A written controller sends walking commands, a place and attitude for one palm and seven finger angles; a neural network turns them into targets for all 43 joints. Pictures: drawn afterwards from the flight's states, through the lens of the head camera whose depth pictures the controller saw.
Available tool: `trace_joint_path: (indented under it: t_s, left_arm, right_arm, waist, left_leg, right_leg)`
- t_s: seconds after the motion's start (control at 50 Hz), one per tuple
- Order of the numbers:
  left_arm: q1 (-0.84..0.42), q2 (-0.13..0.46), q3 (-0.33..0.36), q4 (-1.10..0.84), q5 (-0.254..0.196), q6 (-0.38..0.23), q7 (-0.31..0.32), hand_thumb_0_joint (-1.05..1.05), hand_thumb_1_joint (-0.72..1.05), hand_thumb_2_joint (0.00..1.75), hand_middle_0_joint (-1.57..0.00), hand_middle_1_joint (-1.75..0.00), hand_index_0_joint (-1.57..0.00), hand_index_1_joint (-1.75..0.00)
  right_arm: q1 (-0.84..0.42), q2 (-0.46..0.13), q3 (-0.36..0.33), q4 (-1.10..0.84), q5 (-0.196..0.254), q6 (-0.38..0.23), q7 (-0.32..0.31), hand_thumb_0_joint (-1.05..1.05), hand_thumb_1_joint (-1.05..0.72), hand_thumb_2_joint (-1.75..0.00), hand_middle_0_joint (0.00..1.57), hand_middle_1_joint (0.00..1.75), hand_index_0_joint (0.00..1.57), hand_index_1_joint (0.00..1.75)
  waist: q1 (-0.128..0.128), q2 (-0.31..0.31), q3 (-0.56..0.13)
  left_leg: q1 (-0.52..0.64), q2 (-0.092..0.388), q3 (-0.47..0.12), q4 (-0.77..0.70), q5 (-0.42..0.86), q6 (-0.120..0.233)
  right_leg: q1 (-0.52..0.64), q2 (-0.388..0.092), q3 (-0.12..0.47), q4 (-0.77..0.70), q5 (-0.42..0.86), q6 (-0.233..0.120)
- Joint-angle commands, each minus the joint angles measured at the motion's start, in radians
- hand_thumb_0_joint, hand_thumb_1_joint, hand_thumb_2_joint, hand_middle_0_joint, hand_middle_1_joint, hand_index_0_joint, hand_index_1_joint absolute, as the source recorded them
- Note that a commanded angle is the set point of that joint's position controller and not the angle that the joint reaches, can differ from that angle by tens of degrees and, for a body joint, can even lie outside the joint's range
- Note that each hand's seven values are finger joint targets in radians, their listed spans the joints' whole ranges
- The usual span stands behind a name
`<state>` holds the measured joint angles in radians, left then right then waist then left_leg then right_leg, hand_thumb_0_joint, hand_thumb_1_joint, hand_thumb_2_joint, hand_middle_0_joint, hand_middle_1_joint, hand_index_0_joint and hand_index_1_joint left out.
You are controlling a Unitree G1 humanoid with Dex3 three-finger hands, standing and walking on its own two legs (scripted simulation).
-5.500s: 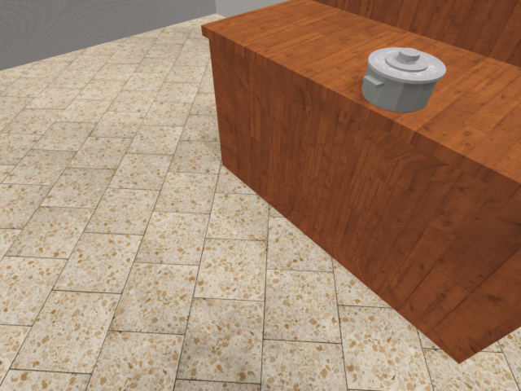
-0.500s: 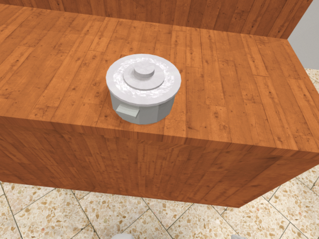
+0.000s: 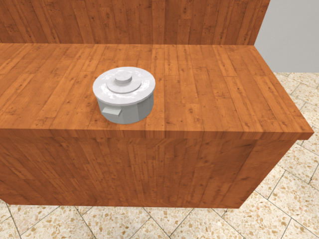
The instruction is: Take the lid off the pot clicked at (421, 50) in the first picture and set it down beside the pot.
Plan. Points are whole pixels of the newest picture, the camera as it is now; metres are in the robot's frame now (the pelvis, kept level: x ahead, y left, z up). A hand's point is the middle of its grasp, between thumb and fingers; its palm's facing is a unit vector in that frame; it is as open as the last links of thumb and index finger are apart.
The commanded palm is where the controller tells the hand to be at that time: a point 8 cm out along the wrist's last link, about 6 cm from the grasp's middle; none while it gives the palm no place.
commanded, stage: come to a stop and stand still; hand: left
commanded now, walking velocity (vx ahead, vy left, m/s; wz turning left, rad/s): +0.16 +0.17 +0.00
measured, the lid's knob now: (123, 77) +0.55 +0.14 +0.13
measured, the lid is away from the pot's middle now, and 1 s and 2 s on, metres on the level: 0.00 0.00 0.00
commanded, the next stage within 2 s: look again from close up in 0.20 s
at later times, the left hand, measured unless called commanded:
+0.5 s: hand out of the picture +0.01 +0.23 -0.19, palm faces +0.08 -0.97 -0.23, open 7.4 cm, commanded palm none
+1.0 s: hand out of the picture +0.05 +0.27 -0.18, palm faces -0.02 -0.97 -0.25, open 7.4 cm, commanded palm none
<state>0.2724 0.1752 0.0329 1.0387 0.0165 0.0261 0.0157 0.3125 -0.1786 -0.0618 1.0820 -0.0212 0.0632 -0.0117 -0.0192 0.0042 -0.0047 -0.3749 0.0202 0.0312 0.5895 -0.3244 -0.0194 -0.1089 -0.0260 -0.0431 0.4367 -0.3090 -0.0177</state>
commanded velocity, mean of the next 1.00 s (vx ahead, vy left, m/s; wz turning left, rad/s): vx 0.01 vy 0.03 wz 0.00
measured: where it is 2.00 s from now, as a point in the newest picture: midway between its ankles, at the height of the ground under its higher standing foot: outside the picture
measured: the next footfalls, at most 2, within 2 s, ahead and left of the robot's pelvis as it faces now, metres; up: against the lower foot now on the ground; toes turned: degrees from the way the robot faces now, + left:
left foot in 0.38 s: +0.05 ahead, +0.15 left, +0.00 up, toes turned +2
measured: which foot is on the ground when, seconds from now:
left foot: up 0.00-0.36, down 0.38-1.00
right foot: down 0.00-1.00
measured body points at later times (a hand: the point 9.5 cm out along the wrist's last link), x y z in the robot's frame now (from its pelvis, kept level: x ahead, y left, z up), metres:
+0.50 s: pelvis +0.03 +0.05 -0.02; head +0.07 +0.05 +0.43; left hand +0.01 +0.28 -0.17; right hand +0.13 -0.18 -0.16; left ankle +0.02 +0.15 -0.74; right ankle -0.05 -0.11 -0.74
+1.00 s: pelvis -0.01 +0.08 -0.01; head +0.02 +0.09 +0.44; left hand +0.05 +0.32 -0.16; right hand +0.05 -0.17 -0.15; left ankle +0.01 +0.15 -0.74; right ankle -0.05 -0.11 -0.74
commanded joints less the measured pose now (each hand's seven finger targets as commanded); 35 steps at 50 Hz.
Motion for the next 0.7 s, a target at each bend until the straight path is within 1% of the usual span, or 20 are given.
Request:
trace_joint_path:
  t_s: [0.0, 0.02, 0.06, 0.12, 0.18, 0.26, 0.28, 0.3, 0.34, 0.36, 0.38, 0.4, 0.42, 0.44, 0.46, 0.5, 0.56, 0.58, 0.62, 0.68]
  left_arm:
    - [-0.028, 0.174, 0.035, -0.057, -0.006, -0.041, 0.02, 0.0, 0.9, 0.9, -0.2, -0.3, -0.2, -0.3]
    - [-0.019, 0.139, 0.024, -0.05, -0.006, -0.049, 0.017, 0.0, 0.9, 0.9, -0.2, -0.3, -0.2, -0.3]
    - [0.046, 0.12, 0.021, -0.032, -0.003, -0.061, 0.014, 0.0, 0.9, 0.9, -0.2, -0.3, -0.2, -0.3]
    - [0.134, 0.109, 0.023, -0.011, -0.001, -0.065, 0.019, 0.0, 0.9, 0.9, -0.2, -0.3, -0.2, -0.3]
    - [0.175, 0.114, 0.026, 0.005, 0.004, -0.064, 0.023, 0.0, 0.9, 0.9, -0.2, -0.3, -0.2, -0.3]
    - [0.169, 0.114, 0.024, 0.023, 0.014, -0.058, 0.031, 0.0, 0.9, 0.9, -0.2, -0.3, -0.2, -0.3]
    - [0.07, 0.23, -0.012, -0.021, 0.004, -0.098, 0.045, 0.0, 0.9, 0.9, -0.2, -0.3, -0.2, -0.3]
    - [0.056, 0.174, 0.008, -0.056, 0.005, -0.075, 0.041, 0.0, 0.9, 0.9, -0.2, -0.3, -0.2, -0.3]
    - [0.064, 0.123, -0.004, -0.057, -0.001, -0.068, 0.039, 0.0, 0.9, 0.9, -0.2, -0.3, -0.2, -0.3]
    - [0.11, 0.094, -0.005, -0.048, -0.003, -0.067, 0.04, 0.0, 0.9, 0.9, -0.2, -0.3, -0.2, -0.3]
    - [0.113, 0.103, 0.002, -0.054, 0.001, -0.059, 0.041, 0.0, 0.9, 0.9, -0.2, -0.3, -0.2, -0.3]
    - [0.128, 0.079, -0.004, -0.044, -0.004, -0.066, 0.044, 0.0, 0.9, 0.9, -0.2, -0.3, -0.2, -0.3]
    - [0.135, 0.093, -0.002, -0.026, -0.004, -0.067, 0.048, 0.0, 0.9, 0.9, -0.2, -0.3, -0.2, -0.3]
    - [0.138, 0.112, 0.003, -0.03, -0.006, -0.064, 0.05, 0.0, 0.9, 0.9, -0.2, -0.3, -0.2, -0.3]
    - [0.135, 0.116, 0.006, -0.037, -0.005, -0.061, 0.052, 0.0, 0.9, 0.9, -0.2, -0.3, -0.2, -0.3]
    - [0.11, 0.109, 0.009, -0.058, -0.003, -0.05, 0.053, 0.0, 0.9, 0.9, -0.2, -0.3, -0.2, -0.3]
    - [0.099, 0.108, 0.009, -0.078, -0.001, -0.041, 0.055, 0.0, 0.9, 0.9, -0.2, -0.3, -0.2, -0.3]
    - [0.088, 0.121, 0.012, -0.085, -0.003, -0.036, 0.053, 0.0, 0.9, 0.9, -0.2, -0.3, -0.2, -0.3]
    - [0.072, 0.136, 0.012, -0.103, 0.001, -0.033, 0.053, 0.0, 0.9, 0.9, -0.2, -0.3, -0.2, -0.3]
    - [0.059, 0.149, 0.013, -0.127, 0.0, -0.029, 0.051, 0.0, 0.9, 0.9, -0.2, -0.3, -0.2, -0.3]
  right_arm:
    - [-0.017, -0.073, -0.016, -0.068, -0.009, -0.017, 0.011, 0.0, -0.9, -0.9, 0.2, 0.3, 0.2, 0.3]
    - [0.012, -0.073, -0.015, -0.055, -0.007, -0.026, 0.017, 0.0, -0.9, -0.9, 0.2, 0.3, 0.2, 0.3]
    - [0.03, -0.064, -0.013, -0.05, -0.003, -0.038, 0.02, 0.0, -0.9, -0.9, 0.2, 0.3, 0.2, 0.3]
    - [-0.015, -0.07, -0.012, -0.072, -0.002, -0.041, 0.017, 0.0, -0.9, -0.9, 0.2, 0.3, 0.2, 0.3]
    - [-0.063, -0.067, -0.008, -0.094, 0.003, -0.044, 0.01, 0.0, -0.9, -0.9, 0.2, 0.3, 0.2, 0.3]
    - [-0.098, -0.027, 0.009, -0.096, 0.015, -0.055, 0.003, 0.0, -0.9, -0.9, 0.2, 0.3, 0.2, 0.3]
    - [-0.058, -0.078, 0.025, -0.146, -0.002, -0.064, 0.017, 0.0, -0.9, -0.9, 0.2, 0.3, 0.2, 0.3]
    - [-0.023, -0.022, 0.011, -0.147, 0.0, -0.072, 0.025, 0.0, -0.9, -0.9, 0.2, 0.3, 0.2, 0.3]
    - [-0.017, -0.105, 0.013, -0.144, -0.001, -0.088, 0.011, 0.0, -0.9, -0.9, 0.2, 0.3, 0.2, 0.3]
    - [-0.038, -0.118, 0.009, -0.147, 0.001, -0.086, 0.002, 0.0, -0.9, -0.9, 0.2, 0.3, 0.2, 0.3]
    - [-0.034, -0.135, 0.007, -0.167, 0.0, -0.081, -0.001, 0.0, -0.9, -0.9, 0.2, 0.3, 0.2, 0.3]
    - [-0.05, -0.132, 0.009, -0.16, -0.002, -0.083, -0.009, 0.0, -0.9, -0.9, 0.2, 0.3, 0.2, 0.3]
    - [-0.059, -0.118, 0.008, -0.15, 0.002, -0.087, -0.013, 0.0, -0.9, -0.9, 0.2, 0.3, 0.2, 0.3]
    - [-0.054, -0.127, 0.004, -0.157, 0.008, -0.085, -0.014, 0.0, -0.9, -0.9, 0.2, 0.3, 0.2, 0.3]
    - [-0.06, -0.14, 0.0, -0.158, 0.01, -0.082, -0.016, 0.0, -0.9, -0.9, 0.2, 0.3, 0.2, 0.3]
    - [-0.075, -0.163, -0.01, -0.171, 0.01, -0.072, -0.018, 0.0, -0.9, -0.9, 0.2, 0.3, 0.2, 0.3]
    - [-0.113, -0.144, -0.007, -0.185, 0.005, -0.067, -0.019, 0.0, -0.9, -0.9, 0.2, 0.3, 0.2, 0.3]
    - [-0.122, -0.14, -0.004, -0.195, 0.003, -0.065, -0.017, 0.0, -0.9, -0.9, 0.2, 0.3, 0.2, 0.3]
    - [-0.135, -0.139, -0.004, -0.201, 0.001, -0.066, -0.014, 0.0, -0.9, -0.9, 0.2, 0.3, 0.2, 0.3]
    - [-0.127, -0.155, -0.006, -0.206, 0.001, -0.07, -0.011, 0.0, -0.9, -0.9, 0.2, 0.3, 0.2, 0.3]
  waist:
    - [-0.001, -0.183, 0.191]
    - [-0.012, -0.156, 0.208]
    - [0.006, -0.142, 0.184]
    - [0.044, -0.168, 0.15]
    - [0.066, -0.173, 0.098]
    - [0.065, -0.205, 0.053]
    - [-0.034, -0.04, 0.043]
    - [-0.024, -0.083, 0.055]
    - [-0.005, 0.057, -0.021]
    - [0.022, 0.065, -0.033]
    - [0.019, 0.015, -0.023]
    - [0.032, 0.005, -0.03]
    - [0.025, 0.086, -0.063]
    - [0.02, 0.147, -0.079]
    - [0.02, 0.152, -0.078]
    - [0.022, 0.109, -0.064]
    - [0.032, -0.004, -0.008]
    - [0.036, -0.003, -0.02]
    - [0.032, 0.028, -0.013]
    - [0.032, 0.052, -0.08]
  left_leg:
    - [-0.138, 0.015, -0.053, 0.293, -0.015, 0.001]
    - [-0.145, 0.02, -0.035, 0.307, 0.028, -0.003]
    - [-0.174, 0.012, -0.007, 0.316, 0.053, -0.012]
    - [-0.211, 0.018, -0.007, 0.314, 0.036, -0.021]
    - [-0.202, 0.021, -0.004, 0.262, -0.02, -0.023]
    - [-0.033, -0.012, 0.029, 0.053, -0.054, -0.016]
    - [0.117, -0.056, -0.04, 0.048, 0.043, 0.053]
    - [0.165, -0.002, 0.007, -0.024, 0.084, 0.033]
    - [0.225, 0.068, -0.119, -0.052, 0.387, 0.068]
    - [0.234, 0.103, -0.112, -0.042, 0.491, 0.081]
    - [0.216, 0.119, -0.106, -0.043, 0.444, 0.081]
    - [0.214, 0.1, -0.092, 0.013, 0.568, 0.073]
    - [0.246, 0.081, -0.086, 0.047, 0.736, 0.07]
    - [0.28, 0.084, -0.088, 0.035, 0.808, 0.07]
    - [0.304, 0.094, -0.096, 0.045, 0.884, 0.079]
    - [0.318, 0.121, -0.122, 0.032, 0.881, 0.094]
    - [0.203, 0.089, -0.097, 0.008, 0.646, 0.074]
    - [0.2, 0.081, -0.099, -0.015, 0.572, 0.071]
    - [0.191, 0.073, -0.097, -0.03, 0.534, 0.069]
    - [0.248, 0.094, -0.118, -0.047, 0.635, 0.082]
  right_leg:
    - [-0.229, -0.288, 0.338, -0.406, -0.3, -0.12]
    - [-0.194, -0.246, 0.25, -0.359, -0.174, -0.106]
    - [-0.09, -0.226, 0.179, -0.296, -0.006, -0.102]
    - [0.008, -0.258, 0.187, -0.243, 0.17, -0.12]
    - [0.081, -0.288, 0.201, -0.173, 0.366, -0.154]
    - [0.058, -0.259, 0.171, -0.077, 0.639, -0.138]
    - [-0.009, -0.21, 0.192, -0.028, 0.464, -0.127]
    - [-0.201, -0.188, 0.112, 0.003, 0.223, -0.074]
    - [-0.158, -0.068, 0.036, 0.098, 0.167, -0.013]
    - [-0.159, -0.052, 0.031, 0.087, 0.155, -0.009]
    - [-0.156, -0.041, 0.018, 0.073, 0.101, -0.005]
    - [-0.133, -0.047, 0.04, 0.074, 0.267, -0.01]
    - [-0.1, -0.065, 0.036, 0.111, 0.412, -0.015]
    - [-0.101, -0.062, 0.024, 0.141, 0.395, -0.015]
    - [-0.114, -0.046, 0.006, 0.159, 0.373, -0.009]
    - [-0.145, -0.026, -0.012, 0.153, 0.245, 0.007]
    - [-0.102, -0.043, 0.019, 0.115, 0.288, -0.001]
    - [-0.092, -0.051, 0.023, 0.113, 0.29, -0.002]
    - [-0.101, -0.053, 0.027, 0.119, 0.279, 0.003]
    - [-0.086, -0.041, -0.002, 0.15, 0.263, 0.017]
